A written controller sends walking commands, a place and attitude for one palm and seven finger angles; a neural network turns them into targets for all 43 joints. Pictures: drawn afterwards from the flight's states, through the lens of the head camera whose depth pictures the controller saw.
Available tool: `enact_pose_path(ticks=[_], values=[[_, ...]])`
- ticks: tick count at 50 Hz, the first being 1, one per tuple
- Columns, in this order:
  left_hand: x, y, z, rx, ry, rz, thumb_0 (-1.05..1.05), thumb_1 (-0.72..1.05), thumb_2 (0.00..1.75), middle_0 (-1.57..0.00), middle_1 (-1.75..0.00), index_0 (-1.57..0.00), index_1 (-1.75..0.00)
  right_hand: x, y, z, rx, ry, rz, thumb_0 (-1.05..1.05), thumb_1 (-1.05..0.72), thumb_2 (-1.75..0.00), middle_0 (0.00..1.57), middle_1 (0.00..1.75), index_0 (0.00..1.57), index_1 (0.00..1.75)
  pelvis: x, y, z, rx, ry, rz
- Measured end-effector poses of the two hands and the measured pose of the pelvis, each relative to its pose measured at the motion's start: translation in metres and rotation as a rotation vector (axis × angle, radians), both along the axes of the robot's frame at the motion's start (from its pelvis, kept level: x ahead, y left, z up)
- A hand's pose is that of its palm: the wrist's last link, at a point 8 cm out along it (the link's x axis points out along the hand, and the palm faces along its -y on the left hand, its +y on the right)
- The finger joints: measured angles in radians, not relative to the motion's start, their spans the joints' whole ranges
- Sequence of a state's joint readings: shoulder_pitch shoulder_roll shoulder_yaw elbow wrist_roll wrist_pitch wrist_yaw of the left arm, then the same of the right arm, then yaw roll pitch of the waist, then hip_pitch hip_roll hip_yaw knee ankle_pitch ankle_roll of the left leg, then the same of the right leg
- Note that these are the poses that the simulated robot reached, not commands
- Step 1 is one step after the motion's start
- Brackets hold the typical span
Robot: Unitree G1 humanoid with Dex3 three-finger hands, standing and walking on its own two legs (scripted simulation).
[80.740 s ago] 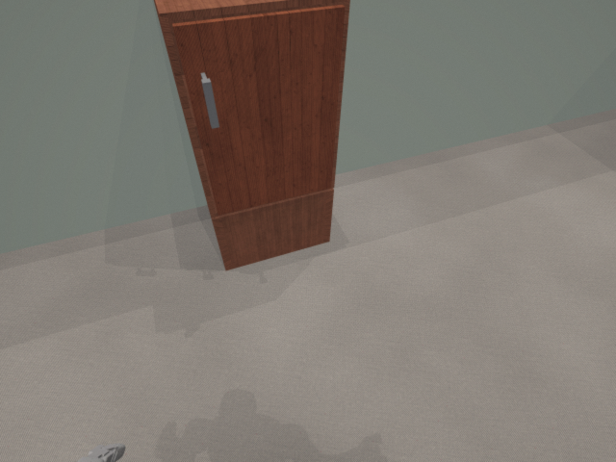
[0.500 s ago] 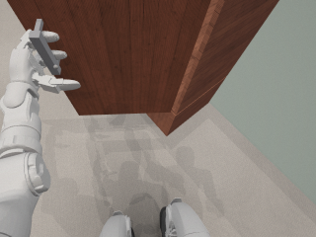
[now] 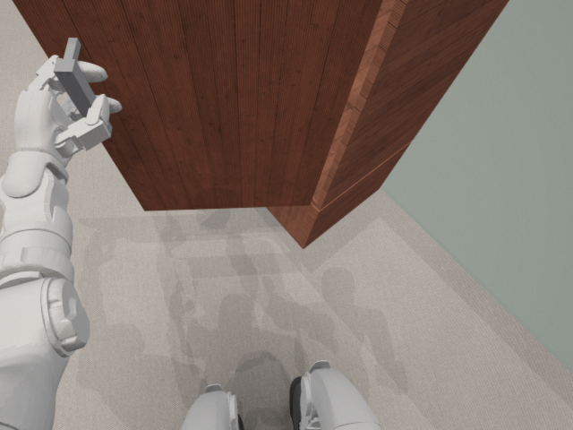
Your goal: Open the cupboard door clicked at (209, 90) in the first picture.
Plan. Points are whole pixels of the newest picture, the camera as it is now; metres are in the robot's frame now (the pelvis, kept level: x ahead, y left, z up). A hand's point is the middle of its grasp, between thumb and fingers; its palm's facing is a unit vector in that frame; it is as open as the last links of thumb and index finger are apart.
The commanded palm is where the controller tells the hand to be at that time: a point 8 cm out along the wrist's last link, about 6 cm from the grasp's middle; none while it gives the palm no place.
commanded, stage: pull the door open along its arc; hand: left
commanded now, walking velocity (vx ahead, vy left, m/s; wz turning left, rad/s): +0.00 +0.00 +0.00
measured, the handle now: (89, 91) +0.56 +0.23 +0.06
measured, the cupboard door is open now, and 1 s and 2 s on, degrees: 55 85 98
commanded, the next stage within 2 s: open thumb and fingers to let go in 1.18 s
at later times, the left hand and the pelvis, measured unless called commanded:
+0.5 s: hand (101, 157) +0.45 +0.20 +0.07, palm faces -0.05 -1.00 +0.01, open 5.7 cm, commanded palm +0.40 +0.24 +0.06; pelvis +0.01 +0.01 +0.01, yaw -1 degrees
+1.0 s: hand (166, 247) +0.33 +0.12 +0.07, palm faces +0.44 -0.90 +0.02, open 5.9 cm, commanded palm +0.27 +0.14 +0.06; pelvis +0.01 -0.01 +0.02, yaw +2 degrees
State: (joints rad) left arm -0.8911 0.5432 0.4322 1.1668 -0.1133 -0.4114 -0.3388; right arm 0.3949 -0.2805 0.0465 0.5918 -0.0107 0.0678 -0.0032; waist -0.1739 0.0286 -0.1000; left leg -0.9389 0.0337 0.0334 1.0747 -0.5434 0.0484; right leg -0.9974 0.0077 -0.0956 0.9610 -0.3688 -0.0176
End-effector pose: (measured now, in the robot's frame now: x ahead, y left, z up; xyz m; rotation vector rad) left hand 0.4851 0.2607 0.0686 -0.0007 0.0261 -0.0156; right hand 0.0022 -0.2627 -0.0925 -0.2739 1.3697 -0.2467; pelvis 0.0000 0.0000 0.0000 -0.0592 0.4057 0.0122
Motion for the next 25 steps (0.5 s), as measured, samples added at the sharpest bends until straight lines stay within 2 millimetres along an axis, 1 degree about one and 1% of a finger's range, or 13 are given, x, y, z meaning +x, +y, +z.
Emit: enact_pose_path(ticks=[10,15,20,25], values=[[0.0,0.0,0.0,0.007,0.003,-0.002,0.01,0.73,0.82,-0.36,-1.34,-0.37,-1.35,-0.001,0.002,-0.001,0.006,-0.002,-0.001,0.0,-0.9,-0.89,0.2,0.29,0.2,0.3,-0.001,0.0,0.0,0.001,0.003,-0.001],[-0.006,-0.001,0.0,0.006,0.002,-0.002,0.01,0.74,0.81,-0.35,-1.34,-0.37,-1.35,0.001,0.005,0.001,0.019,-0.015,-0.018,0.0,-0.9,-0.89,0.2,0.29,0.2,0.3,0.002,0.001,0.002,0.004,-0.001,-0.013],[-0.022,-0.003,0.0,0.003,0.0,-0.012,0.01,0.74,0.78,-0.35,-1.34,-0.36,-1.35,0.011,0.008,0.005,0.038,-0.047,-0.029,0.0,-0.9,-0.89,0.2,0.29,0.2,0.3,0.008,0.003,0.008,0.008,-0.016,-0.023],[-0.05,-0.008,-0.001,-0.006,-0.009,-0.03,0.01,0.74,0.76,-0.34,-1.34,-0.36,-1.35,0.034,0.011,0.011,0.06,-0.115,-0.018,0.0,-0.9,-0.89,0.2,0.29,0.2,0.3,0.014,0.005,0.015,0.012,-0.039,-0.027]])
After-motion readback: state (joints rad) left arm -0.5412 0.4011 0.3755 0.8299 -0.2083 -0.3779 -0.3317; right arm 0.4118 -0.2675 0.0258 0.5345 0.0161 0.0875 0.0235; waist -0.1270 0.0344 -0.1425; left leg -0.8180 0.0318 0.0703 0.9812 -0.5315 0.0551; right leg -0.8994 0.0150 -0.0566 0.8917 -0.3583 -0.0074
